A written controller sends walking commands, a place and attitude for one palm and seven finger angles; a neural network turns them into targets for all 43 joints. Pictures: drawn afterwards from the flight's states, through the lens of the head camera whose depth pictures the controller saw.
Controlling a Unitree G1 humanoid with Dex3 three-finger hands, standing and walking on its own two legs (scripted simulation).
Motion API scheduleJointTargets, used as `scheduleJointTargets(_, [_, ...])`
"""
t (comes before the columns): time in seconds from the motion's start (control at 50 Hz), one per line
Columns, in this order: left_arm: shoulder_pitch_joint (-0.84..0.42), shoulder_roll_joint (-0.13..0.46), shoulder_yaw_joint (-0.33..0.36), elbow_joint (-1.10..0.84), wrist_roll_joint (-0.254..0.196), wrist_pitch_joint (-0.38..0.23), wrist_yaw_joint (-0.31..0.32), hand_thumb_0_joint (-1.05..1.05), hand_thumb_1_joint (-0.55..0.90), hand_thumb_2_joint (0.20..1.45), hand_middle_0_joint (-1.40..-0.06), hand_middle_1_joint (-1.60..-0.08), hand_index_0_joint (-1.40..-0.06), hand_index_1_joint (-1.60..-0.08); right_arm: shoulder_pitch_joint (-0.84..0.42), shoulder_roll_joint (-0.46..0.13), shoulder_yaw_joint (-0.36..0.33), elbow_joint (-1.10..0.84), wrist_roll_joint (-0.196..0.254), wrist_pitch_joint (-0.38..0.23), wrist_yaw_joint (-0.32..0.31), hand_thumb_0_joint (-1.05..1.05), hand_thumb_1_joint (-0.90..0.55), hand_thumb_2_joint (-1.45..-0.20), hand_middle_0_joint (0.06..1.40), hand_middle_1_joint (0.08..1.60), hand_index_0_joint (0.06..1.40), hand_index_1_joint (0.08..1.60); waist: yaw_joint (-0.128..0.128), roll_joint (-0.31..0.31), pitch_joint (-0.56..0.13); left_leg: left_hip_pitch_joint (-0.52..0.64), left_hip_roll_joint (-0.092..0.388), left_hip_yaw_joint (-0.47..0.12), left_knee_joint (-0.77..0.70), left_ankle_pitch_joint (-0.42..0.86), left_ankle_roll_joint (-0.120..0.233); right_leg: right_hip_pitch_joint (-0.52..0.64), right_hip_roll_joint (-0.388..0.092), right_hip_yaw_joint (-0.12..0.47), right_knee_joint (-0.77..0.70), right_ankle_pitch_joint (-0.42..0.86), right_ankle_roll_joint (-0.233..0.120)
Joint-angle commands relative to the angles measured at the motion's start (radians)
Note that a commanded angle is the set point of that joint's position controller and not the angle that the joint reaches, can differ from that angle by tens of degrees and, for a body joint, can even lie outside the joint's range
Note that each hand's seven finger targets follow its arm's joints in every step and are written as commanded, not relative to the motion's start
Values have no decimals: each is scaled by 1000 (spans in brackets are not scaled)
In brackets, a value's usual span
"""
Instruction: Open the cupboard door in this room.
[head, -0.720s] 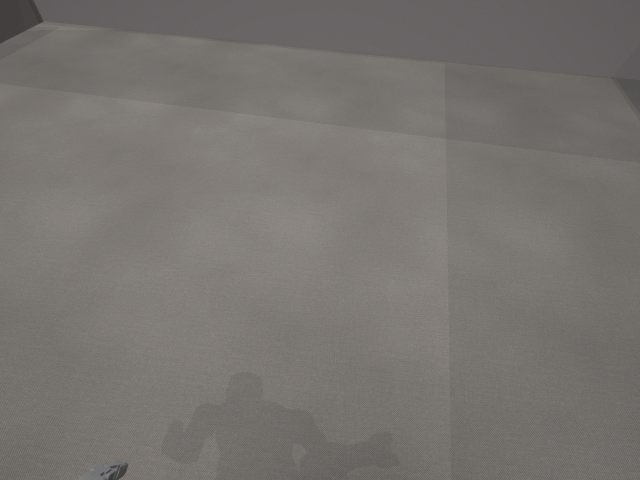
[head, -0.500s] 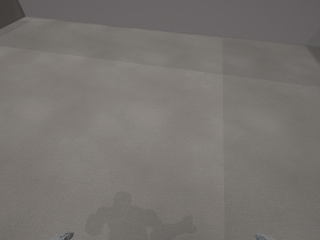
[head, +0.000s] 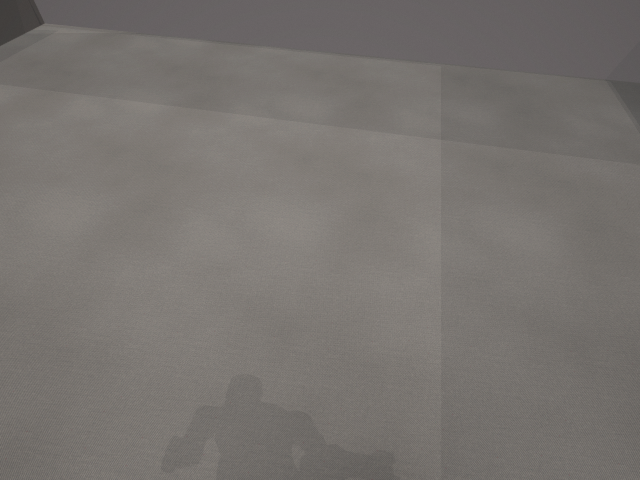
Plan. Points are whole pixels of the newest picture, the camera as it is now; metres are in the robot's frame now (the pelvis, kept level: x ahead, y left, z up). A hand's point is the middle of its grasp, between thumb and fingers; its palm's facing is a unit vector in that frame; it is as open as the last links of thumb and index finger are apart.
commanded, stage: stand and wait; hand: left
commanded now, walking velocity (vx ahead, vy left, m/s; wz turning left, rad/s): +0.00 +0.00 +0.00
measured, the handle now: out of the picture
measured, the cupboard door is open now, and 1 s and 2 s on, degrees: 0 0 0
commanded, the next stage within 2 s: turn or walk to find it in 0.18 s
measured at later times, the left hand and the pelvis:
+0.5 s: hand out of the picture +0.06 +0.23 -0.17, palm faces +0.04 -0.96 -0.29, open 7.4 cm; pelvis -0.01 +0.01 -0.01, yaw +4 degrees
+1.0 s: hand out of the picture -0.04 +0.18 -0.16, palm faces +0.29 -0.91 -0.29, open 7.4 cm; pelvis -0.04 -0.03 -0.01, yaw +17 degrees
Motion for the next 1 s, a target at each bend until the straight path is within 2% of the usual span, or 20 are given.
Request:
scheduleJointTargets(0.0, [-61, 207, 46, -70, -2, -23, 8, 0, 900, 900, -200, -300, -200, -300, -69, -198, -39, -67, -3, -25, -10, 0, -900, -900, 200, 300, 200, 300, 5, -20, -49, -16, 104, -92, -71, 69, 42, -7, -122, 117, -102, 40, -29])
scheduleJointTargets(0.2, [-65, 208, 50, -75, -1, -21, 9, 0, 900, 900, -200, -300, -200, -300, -69, -200, -41, -68, -5, -23, -7, 0, -900, -900, 200, 300, 200, 300, 5, -5, -33, -37, 102, -101, -67, 73, 42, -19, -122, 113, -98, 18, -27])
scheduleJointTargets(0.26, [-35, 159, 47, -82, 0, -6, 14, 0, 900, 900, -200, -300, -200, -300, -44, -147, -33, -80, -7, -10, -3, 0, -900, -900, 200, 300, 200, 300, 8, -7, -49, -76, 97, -108, -26, 101, 39, -12, -131, 90, -57, 27, -15])
scheduleJointTargets(0.32, [9, 100, 40, -92, 0, 15, 23, 0, 900, 900, -200, -300, -200, -300, -6, -72, -23, -95, -10, 9, -1, 0, -900, -900, 200, 300, 200, 300, 10, -25, -38, -143, 81, -104, 27, 107, 28, -21, -152, 84, -27, 33, -7])
scheduleJointTargets(0.46, [19, 114, 62, -178, 6, 27, 34, 0, 900, 900, -200, -300, -200, -300, 60, -53, -52, -159, -8, 32, 2, 0, -900, -900, 200, 300, 200, 300, -8, -84, -80, -160, 43, -86, 211, 100, 27, -96, -250, 82, 31, 66, -63])
scheduleJointTargets(0.5, [-1, 90, 64, -203, 7, 31, 35, 0, 900, 900, -200, -300, -200, -300, 86, -55, -58, -170, -11, 32, 4, 0, -900, -900, 200, 300, 200, 300, -20, -11, -67, -173, 77, -169, 145, 125, 51, -137, -188, 7, 122, -14, -28])
scheduleJointTargets(0.52, [1, 65, 64, -211, 5, 34, 34, 0, 900, 900, -200, -300, -200, -300, 86, -72, -63, -178, -16, 30, 4, 0, -900, -900, 200, 300, 200, 300, -21, 82, -47, -198, 122, -274, 61, 117, 84, -162, -116, -42, 210, -94, 8])
scheduleJointTargets(0.54, [3, 36, 63, -220, 2, 35, 34, 0, 900, 900, -200, -300, -200, -300, 95, -102, -71, -188, -19, 25, 0, 0, -900, -900, 200, 300, 200, 300, -23, 188, -34, -202, 201, -437, -48, 137, 141, -187, -35, -82, 338, -171, 36])
scheduleJointTargets(0.56, [3, 31, 61, -232, 2, 32, 36, 0, 900, 900, -200, -300, -200, -300, 111, -110, -80, -195, -14, 20, -4, 0, -900, -900, 200, 300, 200, 300, -23, 209, -42, -166, 249, -522, -89, 233, 203, -235, -20, -40, 461, -293, 36])
scheduleJointTargets(0.58, [5, 23, 66, -235, 2, 31, 39, 0, 900, 900, -200, -300, -200, -300, 119, -110, -84, -199, -15, 19, -11, 0, -900, -900, 200, 300, 200, 300, -23, 197, -57, -124, 258, -540, -83, 292, 234, -272, -26, 5, 542, -340, 33])
scheduleJointTargets(0.64, [34, -15, 66, -230, -5, 24, 34, 0, 900, 900, -200, -300, -200, -300, 105, -86, -89, -208, -18, 23, -22, 0, -900, -900, 200, 300, 200, 300, -15, 164, -113, -25, 206, -453, -14, 390, 227, -289, -23, 21, 511, -317, 40])
scheduleJointTargets(0.68, [37, -33, 64, -234, -10, 21, 33, 0, 900, 900, -200, -300, -200, -300, 121, -79, -96, -210, -18, 26, -24, 0, -900, -900, 200, 300, 200, 300, -21, 147, -131, -4, 190, -451, 11, 452, 221, -248, -6, 13, 406, -308, 45])
scheduleJointTargets(0.76, [145, -28, 72, -216, -11, 13, 35, 0, 900, 900, -200, -300, -200, -300, 92, -63, -103, -226, -9, 37, -14, 0, -900, -900, 200, 300, 200, 300, 21, 123, -150, -124, 104, -393, 71, 300, 134, -5, 9, -16, 44, -78, 47])
scheduleJointTargets(0.78, [178, 14, 84, -209, -3, 7, 41, 0, 900, 900, -200, -300, -200, -300, 86, -21, -101, -240, 0, 38, -9, 0, -900, -900, 200, 300, 200, 300, 32, 29, -145, -279, 53, -337, 156, 129, 82, 147, -86, 60, -67, -29, 25])
scheduleJointTargets(0.8, [178, 103, 104, -214, 14, 0, 47, 0, 900, 900, -200, -300, -200, -300, 87, 39, -92, -267, 2, 38, -5, 0, -900, -900, 200, 300, 200, 300, 32, -251, -84, -491, -88, -115, 375, -174, -4, 194, -361, 341, -148, -12, -74])
scheduleJointTargets(0.82, [157, 119, 96, -235, 10, 4, 45, 0, 900, 900, -200, -300, -200, -300, 43, 13, -104, -277, -14, 40, -3, 0, -900, -900, 200, 300, 200, 300, 48, -224, -44, -478, -72, -86, 561, -329, -14, 37, -466, 352, -146, 102, -147])
scheduleJointTargets(0.84, [134, 82, 95, -236, 10, -3, 47, 0, 900, 900, -200, -300, -200, -300, 15, 14, -108, -266, -16, 53, 1, 0, -900, -900, 200, 300, 200, 300, 34, -215, 0, -456, -39, -108, 674, -304, -10, -67, -416, 332, -150, 121, -148])
scheduleJointTargets(0.86, [101, 52, 87, -239, 10, -3, 48, 0, 900, 900, -200, -300, -200, -300, 35, 19, -109, -250, -13, 57, 6, 0, -900, -900, 200, 300, 200, 300, 4, -167, 21, -453, -23, -93, 748, -259, -11, -86, -375, 264, -128, 173, -142])
scheduleJointTargets(0.9, [62, 23, 73, -248, 11, -9, 42, 0, 900, 900, -200, -300, -200, -300, 83, 33, -104, -211, -12, 62, 15, 0, -900, -900, 200, 300, 200, 300, -27, -155, 25, -440, -10, -45, 814, -164, -31, -59, -294, 107, -83, 263, -126])
scheduleJointTargets(0.98, [140, 31, 77, -225, 16, -8, 43, 0, 900, 900, -200, -300, -200, -300, 21, 45, -93, -220, -10, 67, 18, 0, -900, -900, 200, 300, 200, 300, 10, -163, 38, -426, 6, 0, 745, -168, -50, -20, -299, 57, -76, 298, -135])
